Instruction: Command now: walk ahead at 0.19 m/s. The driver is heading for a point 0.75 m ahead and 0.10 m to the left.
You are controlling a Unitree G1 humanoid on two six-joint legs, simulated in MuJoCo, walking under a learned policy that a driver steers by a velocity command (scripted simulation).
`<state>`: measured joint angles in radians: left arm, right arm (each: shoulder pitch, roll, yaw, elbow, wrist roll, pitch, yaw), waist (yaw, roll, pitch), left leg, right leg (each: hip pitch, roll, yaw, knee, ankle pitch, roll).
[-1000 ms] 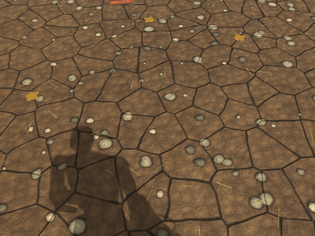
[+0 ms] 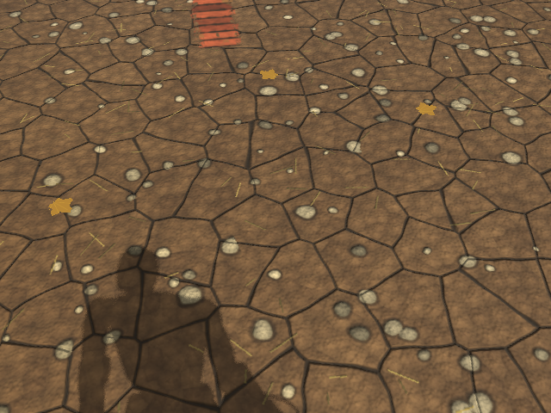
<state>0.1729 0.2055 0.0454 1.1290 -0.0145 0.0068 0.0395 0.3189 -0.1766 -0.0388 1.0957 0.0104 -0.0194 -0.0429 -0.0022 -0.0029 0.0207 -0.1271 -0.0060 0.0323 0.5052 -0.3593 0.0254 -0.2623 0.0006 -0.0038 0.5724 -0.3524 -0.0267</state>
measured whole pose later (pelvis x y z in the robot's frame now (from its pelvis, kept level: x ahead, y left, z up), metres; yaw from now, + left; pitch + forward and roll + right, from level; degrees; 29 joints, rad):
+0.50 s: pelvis +0.17 -0.05 +0.01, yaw +7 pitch +0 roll -1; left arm 0.43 0.17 0.03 1.13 0.02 -0.11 0.02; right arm 0.15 -0.24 -0.08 0.93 0.04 -0.06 0.01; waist 0.06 0.03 0.00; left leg -0.71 0.08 -0.06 0.91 -0.02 0.06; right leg 0.07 0.04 -0.19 0.22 -0.31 -0.04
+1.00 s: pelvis +0.43 +0.03 +0.01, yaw +22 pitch +2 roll +1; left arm 0.08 0.28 0.06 0.81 0.01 -0.11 0.02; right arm 0.29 -0.23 -0.06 0.86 0.01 -0.08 0.01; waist -0.04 -0.04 0.02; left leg -0.16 -0.13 -0.05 0.30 -0.17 0.10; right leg -0.69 -0.15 0.08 0.84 -0.06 0.03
